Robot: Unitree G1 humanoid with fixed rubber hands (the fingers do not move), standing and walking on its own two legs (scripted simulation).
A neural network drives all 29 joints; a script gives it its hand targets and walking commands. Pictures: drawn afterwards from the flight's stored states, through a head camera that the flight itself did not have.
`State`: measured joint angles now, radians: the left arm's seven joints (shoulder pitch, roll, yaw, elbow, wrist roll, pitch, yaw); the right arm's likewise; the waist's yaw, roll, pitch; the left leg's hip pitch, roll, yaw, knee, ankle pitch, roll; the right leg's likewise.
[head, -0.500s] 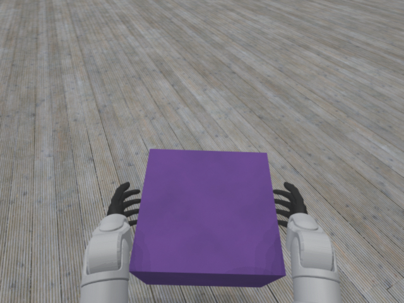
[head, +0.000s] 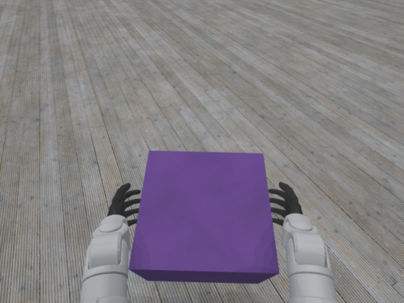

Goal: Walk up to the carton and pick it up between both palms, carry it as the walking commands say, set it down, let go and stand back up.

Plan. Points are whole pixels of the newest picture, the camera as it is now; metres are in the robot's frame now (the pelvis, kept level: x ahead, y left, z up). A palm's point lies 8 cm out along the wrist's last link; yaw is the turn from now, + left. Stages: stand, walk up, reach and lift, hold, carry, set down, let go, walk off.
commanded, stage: hold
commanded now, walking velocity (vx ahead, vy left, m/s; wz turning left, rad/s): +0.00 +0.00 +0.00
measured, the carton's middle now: (204, 218) +0.34 +0.01 -0.05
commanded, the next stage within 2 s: set down in 0.46 s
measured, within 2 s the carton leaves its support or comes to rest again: neither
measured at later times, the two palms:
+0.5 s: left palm (117, 209) +0.30 +0.19 +0.04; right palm (291, 215) +0.28 -0.17 +0.04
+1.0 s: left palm (125, 224) +0.31 +0.19 -0.02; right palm (282, 220) +0.31 -0.17 -0.02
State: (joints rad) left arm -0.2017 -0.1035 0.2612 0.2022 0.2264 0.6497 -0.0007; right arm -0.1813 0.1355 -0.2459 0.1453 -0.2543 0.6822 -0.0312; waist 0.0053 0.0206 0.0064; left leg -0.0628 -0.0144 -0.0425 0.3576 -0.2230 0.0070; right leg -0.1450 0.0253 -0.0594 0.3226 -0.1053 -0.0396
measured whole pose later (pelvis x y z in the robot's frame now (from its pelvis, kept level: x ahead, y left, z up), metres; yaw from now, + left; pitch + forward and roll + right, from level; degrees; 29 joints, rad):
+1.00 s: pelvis +0.01 +0.01 -0.01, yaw -1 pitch +5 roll +0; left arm -0.29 -0.12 0.40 0.44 0.31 0.44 -0.06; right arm -0.30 0.13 -0.36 0.40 -0.32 0.45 0.03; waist 0.00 0.02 -0.03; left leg -0.30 -0.03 -0.01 0.50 -0.29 0.02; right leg -0.40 0.01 -0.03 0.49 -0.17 -0.03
